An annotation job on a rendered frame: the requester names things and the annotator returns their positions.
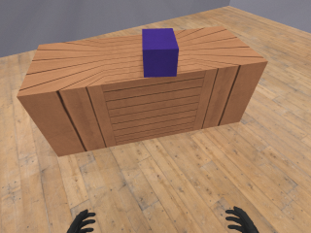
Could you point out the pedestal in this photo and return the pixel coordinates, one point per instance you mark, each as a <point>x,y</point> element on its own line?
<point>91,94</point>

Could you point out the left robot hand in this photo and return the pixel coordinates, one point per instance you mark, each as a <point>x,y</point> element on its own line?
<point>80,222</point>

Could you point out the carton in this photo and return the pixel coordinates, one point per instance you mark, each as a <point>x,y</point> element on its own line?
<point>160,52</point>

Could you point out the right robot hand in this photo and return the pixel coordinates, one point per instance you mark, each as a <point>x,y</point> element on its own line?
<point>247,226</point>

